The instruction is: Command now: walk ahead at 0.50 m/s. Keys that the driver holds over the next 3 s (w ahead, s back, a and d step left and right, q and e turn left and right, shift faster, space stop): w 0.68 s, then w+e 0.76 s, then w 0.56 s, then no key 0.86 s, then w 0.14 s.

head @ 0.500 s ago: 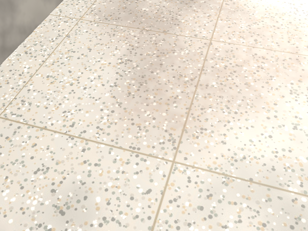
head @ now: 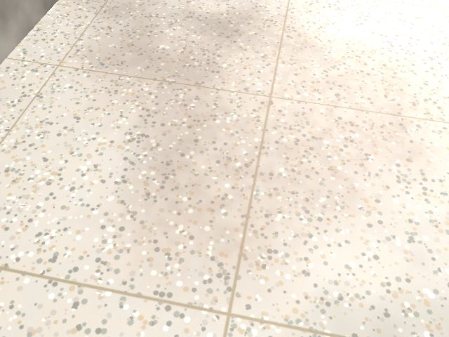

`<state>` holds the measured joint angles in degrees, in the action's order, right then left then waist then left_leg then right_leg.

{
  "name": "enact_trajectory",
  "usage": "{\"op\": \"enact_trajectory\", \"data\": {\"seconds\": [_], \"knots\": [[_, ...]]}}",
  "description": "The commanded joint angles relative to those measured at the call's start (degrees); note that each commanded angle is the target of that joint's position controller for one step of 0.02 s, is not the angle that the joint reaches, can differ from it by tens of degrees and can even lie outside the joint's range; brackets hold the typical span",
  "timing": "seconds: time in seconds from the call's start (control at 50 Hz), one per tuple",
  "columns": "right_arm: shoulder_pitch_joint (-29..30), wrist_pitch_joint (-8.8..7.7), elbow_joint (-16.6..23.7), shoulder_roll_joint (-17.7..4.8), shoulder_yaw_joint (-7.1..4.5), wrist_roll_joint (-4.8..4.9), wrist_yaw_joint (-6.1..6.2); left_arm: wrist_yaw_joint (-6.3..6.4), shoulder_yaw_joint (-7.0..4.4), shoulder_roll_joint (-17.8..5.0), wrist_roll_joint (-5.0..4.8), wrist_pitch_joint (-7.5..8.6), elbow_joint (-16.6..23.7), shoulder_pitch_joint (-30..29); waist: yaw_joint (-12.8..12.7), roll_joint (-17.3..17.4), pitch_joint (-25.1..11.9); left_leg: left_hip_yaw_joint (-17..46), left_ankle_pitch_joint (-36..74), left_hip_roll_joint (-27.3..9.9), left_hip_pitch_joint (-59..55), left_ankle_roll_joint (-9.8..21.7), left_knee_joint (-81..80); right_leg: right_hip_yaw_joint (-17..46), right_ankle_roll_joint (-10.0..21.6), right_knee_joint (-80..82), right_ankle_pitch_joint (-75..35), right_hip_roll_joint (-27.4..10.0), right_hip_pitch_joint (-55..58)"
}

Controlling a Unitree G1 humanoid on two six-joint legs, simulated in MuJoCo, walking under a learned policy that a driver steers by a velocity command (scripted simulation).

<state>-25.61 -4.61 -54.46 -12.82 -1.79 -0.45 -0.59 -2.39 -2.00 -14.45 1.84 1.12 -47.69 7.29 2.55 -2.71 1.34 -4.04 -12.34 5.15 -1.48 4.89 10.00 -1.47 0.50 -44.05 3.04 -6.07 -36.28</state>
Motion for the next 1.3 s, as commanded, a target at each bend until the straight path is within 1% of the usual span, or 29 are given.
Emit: {"op": "enact_trajectory", "data": {"seconds": [0.02, 0.1, 0.14, 0.16, 0.18, 0.2, 0.22, 0.24, 0.26, 0.3, 0.36, 0.48, 0.62, 0.68, 0.7, 0.72, 0.74, 0.76, 0.78, 0.8, 0.82, 0.86, 0.96, 1.06, 1.16, 1.2, 1.24, 1.28, 1.3], "knots": [[-2.21, -0.75, 1.05, -7.92, -1.51, -0.22, 0.36, 0.08, 0.13, -2.21, -0.23, 0.91, 5.19, -7.61, 0.38, 6.14, 4.27, 6.9, 22.73, -15.83, 1.08, 6.33, -2.79, -2.12, 0.71, 5.9, -2.91, 1.63, -0.54], [-2.62, -0.39, -0.8, -8.83, -1.7, -0.73, 1.06, 0.42, -0.12, -3.27, -0.24, 1.49, 6.28, -9.05, -0.43, 6.41, 4.67, 6.72, 31.55, -18.16, -4.56, 5.6, 1.32, -2.72, 3.7, 10.88, 2.4, 3.43, 2.46], [-0.81, -0.21, -1.18, -9.82, -1.91, -0.9, 1.28, 1.13, -0.85, -4.42, -0.14, 2.03, 4.13, -1.97, -3.95, 7.03, 0.84, 5.2, 46.58, -17.56, -4.91, 4.13, 10.49, -4.12, 5.82, 13.38, 6.51, 6.79, 12.95], [0.09, 0.07, -1.27, -9.77, -1.85, -0.72, 1.25, 1.67, -1.54, -5.37, 0.23, 2.56, 0.93, 7.24, -7.96, 5.49, -4.05, 3.19, 48.14, -15.36, -2.49, 3.01, 21.09, -4.85, 7.29, 16.97, 4.65, 8.3, 24.1], [0.19, -0.02, -0.09, -8.37, -1.28, -0.29, 1.2, 2.39, -2.72, -8.97, 1.5, 3.07, -1.76, 17.72, -11.52, 2.31, -10.73, 1.58, 33.82, -12.89, 8.17, 1.94, 36.14, 3.73, 9.97, 17.42, 7.5, 0.25, 39.62], [-6.55, -0.1, 1.27, -1.95, 0.01, 1.78, 0.54, 2.62, -4.62, -15.89, 2.18, 2.9, -2.44, 22.46, -9.15, -11.72, -18.66, -1.18, -3.87, -2.04, 29.41, -1.07, 59.51, 32.71, 18.07, 22.15, 13.25, -17.52, 56.39], [-3.39, -0.03, 0.45, -7.6, -1.48, -0.02, 0.85, 2.1, -4.15, -12.94, -0.54, 2.16, -2.27, 18.42, -8.52, -5.05, -17.08, 7.53, -15.73, -1.72, 35.29, -0.05, 65.16, 40.37, 17.86, 28.16, 14.17, -16.97, 52.47], [1.03, -0.1, 1.88, -7.83, -1.83, -0.19, 0.7, 2.0, -3.37, -10.12, -1.2, 2.1, -1.41, 11.81, -5.73, -2.35, -7.42, 8.01, -11.05, -5.19, 37.68, 0.39, 64.86, 30.06, 16.21, 28.74, 14.4, -15.0, 43.89], [3.61, -0.37, 2.29, -6.83, -1.52, -0.2, 0.44, 1.74, -2.44, -6.39, -1.0, 2.48, -1.13, 8.56, -4.67, 0.64, -3.23, 7.63, -7.24, -7.32, 36.39, 0.44, 61.54, 24.0, 14.8, 30.95, 9.98, -12.54, 36.92], [3.24, 0.86, 1.77, -5.02, -1.31, -1.32, 0.01, 1.95, -1.51, -3.35, -1.13, 3.23, -2.48, 7.09, -1.52, -0.92, 0.07, 6.95, -4.61, -9.88, 31.02, -0.42, 55.64, 14.99, 11.34, 33.85, 3.59, -7.64, 28.54], [4.2, 2.28, 1.66, -3.39, -1.12, -1.76, -0.9, 1.92, -1.67, -4.28, -1.38, 4.51, -4.73, 10.66, -0.6, -0.55, 0.14, 5.23, -2.0, -10.35, 30.53, -1.86, 52.69, 10.51, 11.73, 36.01, -2.65, -6.18, 26.99], [18.7, 2.54, 5.95, -3.15, -0.71, -1.26, -1.33, 1.91, -1.49, -4.48, -1.53, 4.55, -7.61, 16.28, -3.27, -0.19, 3.92, 2.39, 9.37, -11.76, 38.56, -4.34, 37.45, 5.46, 11.02, 38.7, -5.89, -3.91, 30.68], [28.52, 1.89, 9.19, -3.24, -0.21, -0.98, -1.09, 2.78, -1.37, -5.1, -0.72, 4.17, -10.7, 21.82, -5.84, -1.0, 4.99, 0.31, 10.17, -8.95, 37.3, -2.31, 24.57, 3.88, 10.77, 35.06, -15.9, -6.29, 40.47], [25.28, 1.19, 8.7, -4.32, -0.82, -1.01, -0.69, 3.31, -1.66, -6.12, -0.37, 3.87, -11.11, 19.86, -3.29, -1.55, 3.48, -0.66, 3.82, -6.39, 30.34, 0.36, 20.99, 2.8, 9.52, 28.59, -29.4, -7.27, 43.0], [20.03, 0.79, 7.06, -5.11, -1.38, -1.15, -0.28, 3.3, -1.68, -6.29, -0.4, 3.72, -11.22, 19.32, -1.1, -1.37, 0.84, -1.14, 2.59, -4.56, 22.93, 1.4, 19.15, 2.72, 8.82, 22.03, -36.18, -6.54, 42.07], [10.04, 0.1, 3.75, -6.46, -2.2, -1.66, 0.3, 3.13, -1.46, -5.92, -0.69, 3.56, -11.07, 18.32, 3.21, 0.69, -4.34, -0.97, 5.01, -4.11, 10.13, 2.88, 15.58, 1.09, 7.69, 11.02, -34.91, -3.99, 37.77], [-0.79, -0.46, 1.69, -11.14, -3.54, -3.19, 1.13, 2.9, -0.73, -3.98, -1.35, 3.74, -9.07, 17.79, 6.66, 5.88, -12.0, 11.56, 0.74, -16.0, -5.86, 5.77, 14.77, -0.59, 6.54, -5.65, -17.03, -0.85, 25.66], [-2.69, -0.05, 1.31, -16.29, -4.9, -3.24, 0.95, 2.58, 0.32, 2.0, -3.47, 3.55, -8.48, 25.25, 3.17, 19.23, -18.82, 37.85, -3.5, -31.79, -19.35, 12.73, 8.12, -2.87, 4.37, -25.32, 25.91, 9.89, 5.77], [2.06, 0.6, 2.33, -12.35, -4.21, -1.33, 0.62, 3.13, -1.56, -5.16, -1.76, 2.95, -9.36, 20.53, 2.75, 7.57, -13.99, 37.29, -7.8, -29.07, -12.72, 10.46, 5.64, 4.8, 5.46, -29.01, 24.86, 6.8, 2.02], [8.3, 0.51, 3.27, -8.88, -3.15, -0.95, 0.51, 2.77, -1.86, -4.79, -1.76, 3.1, -8.09, 16.59, 0.46, 6.16, -6.05, 28.08, -6.82, -26.92, -4.13, 8.5, 3.79, 5.25, 5.73, -27.54, 19.2, 4.4, 1.61], [11.15, 0.08, 3.42, -5.92, -2.42, -1.03, 0.32, 2.54, -1.63, -3.19, -1.8, 3.09, -8.05, 15.16, -0.83, 4.86, -2.29, 21.77, -2.27, -24.5, 2.16, 6.72, 1.26, 4.93, 5.55, -24.98, 15.56, 2.42, 3.37], [11.88, -0.67, 2.38, -3.48, -1.68, -0.66, 0.85, 1.82, -1.69, -1.54, -0.39, 1.6, -8.56, 15.8, -3.2, 7.01, 0.41, 12.6, 3.41, -20.69, 8.69, 3.62, -0.99, 4.4, 4.55, -21.91, 13.01, 0.77, 7.16], [6.87, -2.36, 0.32, -4.8, -2.01, -0.26, 1.25, 0.48, -1.91, 0.03, -0.25, -0.53, -5.94, 9.33, -3.87, 6.29, 2.29, 2.92, 12.32, -19.54, 8.24, 2.96, -3.08, 2.71, 3.06, -19.14, 5.64, -0.27, 0.82], [3.87, -2.26, -0.88, -4.39, -1.7, -0.47, 1.6, -0.37, -1.21, 0.79, -0.41, -0.34, -1.9, -1.0, -2.31, 6.14, 4.77, -4.36, 18.82, -17.79, 6.16, 2.19, -2.95, -0.68, 2.42, -4.77, -3.0, 0.58, -1.52], [-0.62, -1.47, -2.65, -5.94, -2.04, -0.69, 2.41, -0.89, -0.65, 0.57, 0.06, -0.17, 1.59, -8.08, -0.56, 6.38, 5.45, -8.7, 29.45, -20.18, -1.94, 1.94, 0.39, -5.84, 5.14, 5.69, -1.08, 2.69, 0.45], [-0.08, -0.86, -2.66, -6.97, -2.3, -0.87, 2.77, -0.79, -1.04, -0.25, 0.17, -0.18, 1.74, -6.88, -1.91, 7.38, 4.09, -10.6, 43.42, -20.82, -4.9, 1.61, 5.6, -7.58, 7.27, 7.28, 3.72, 5.17, 4.05], [1.02, 0.0, -2.3, -8.75, -2.87, -1.05, 3.0, -0.32, -1.88, -1.73, 0.28, -0.2, 0.4, -1.16, -4.68, 8.78, 0.44, -11.78, 57.27, -21.22, -6.51, 1.52, 16.26, -9.21, 9.89, 7.83, 10.23, 9.02, 10.91], [2.5, 0.97, -1.04, -9.93, -3.24, -0.79, 2.43, 0.6, -3.82, -5.0, 0.76, 0.63, -3.55, 12.55, -10.74, 6.09, -7.04, -12.48, 48.18, -20.31, 1.17, -0.03, 39.22, -6.38, 13.43, 15.48, 10.5, 11.17, 28.92], [2.01, 0.8, 1.64, -6.25, -2.45, -0.01, 1.91, 1.49, -5.78, -11.37, 1.46, 0.71, -4.11, 17.53, -11.57, -2.37, -12.72, -12.45, 18.82, -16.05, 19.05, -2.51, 59.08, 13.34, 18.55, 17.86, 17.0, -2.8, 44.74]]}}
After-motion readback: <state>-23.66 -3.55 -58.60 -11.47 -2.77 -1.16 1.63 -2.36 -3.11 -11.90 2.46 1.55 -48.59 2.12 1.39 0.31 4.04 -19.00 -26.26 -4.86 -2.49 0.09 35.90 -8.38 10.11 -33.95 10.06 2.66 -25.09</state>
